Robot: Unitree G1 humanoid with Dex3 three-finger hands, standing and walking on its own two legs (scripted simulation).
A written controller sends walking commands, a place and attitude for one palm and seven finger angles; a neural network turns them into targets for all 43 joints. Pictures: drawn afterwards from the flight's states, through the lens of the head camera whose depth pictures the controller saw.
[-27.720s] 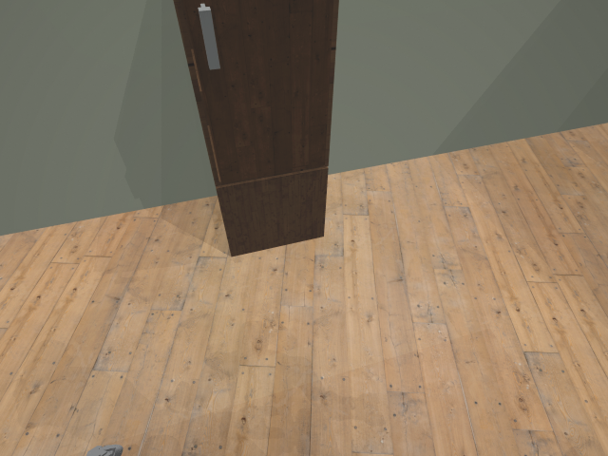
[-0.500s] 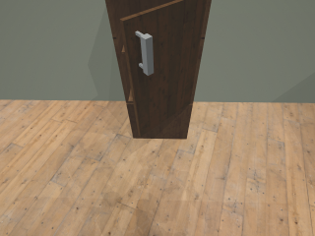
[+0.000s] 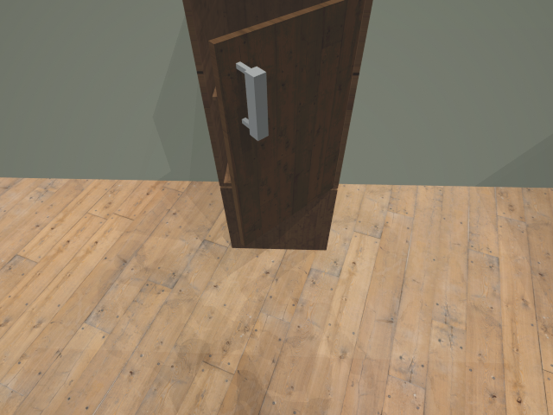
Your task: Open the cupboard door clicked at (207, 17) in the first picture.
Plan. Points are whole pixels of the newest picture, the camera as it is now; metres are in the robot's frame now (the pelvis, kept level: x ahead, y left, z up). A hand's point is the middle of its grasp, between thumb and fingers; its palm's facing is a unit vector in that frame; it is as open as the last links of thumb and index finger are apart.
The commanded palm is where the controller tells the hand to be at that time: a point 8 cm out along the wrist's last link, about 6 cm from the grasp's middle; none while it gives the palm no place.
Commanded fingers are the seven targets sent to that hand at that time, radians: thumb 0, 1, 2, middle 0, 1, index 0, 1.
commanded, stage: walk to a spot facing it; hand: left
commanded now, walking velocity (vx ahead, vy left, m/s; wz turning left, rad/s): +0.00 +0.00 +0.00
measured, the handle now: (250, 101) +0.62 +0.08 +0.13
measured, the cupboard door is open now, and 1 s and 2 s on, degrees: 42 42 42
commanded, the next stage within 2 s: none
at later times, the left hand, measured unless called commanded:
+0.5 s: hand out of the picture +0.08 +0.18 -0.19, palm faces -0.15 -0.95 -0.26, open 7.4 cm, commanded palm none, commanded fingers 0.00 0.90 0.90 -0.20 -0.30 -0.20 -0.30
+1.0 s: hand (189, 403) +0.18 +0.17 -0.18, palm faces -0.40 -0.88 -0.24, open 7.4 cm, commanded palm none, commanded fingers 0.00 0.90 0.90 -0.20 -0.30 -0.20 -0.30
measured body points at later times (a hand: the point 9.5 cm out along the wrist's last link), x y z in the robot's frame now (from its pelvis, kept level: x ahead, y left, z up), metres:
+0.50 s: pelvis -0.01 -0.02 -0.03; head +0.03 -0.05 +0.42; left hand +0.09 +0.23 -0.16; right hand -0.02 -0.26 -0.20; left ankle +0.00 +0.13 -0.75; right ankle -0.02 -0.10 -0.75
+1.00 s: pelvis +0.00 +0.00 -0.01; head +0.07 -0.01 +0.43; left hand +0.20 +0.21 -0.17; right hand +0.00 -0.27 -0.14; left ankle +0.06 +0.14 -0.75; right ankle -0.06 -0.10 -0.69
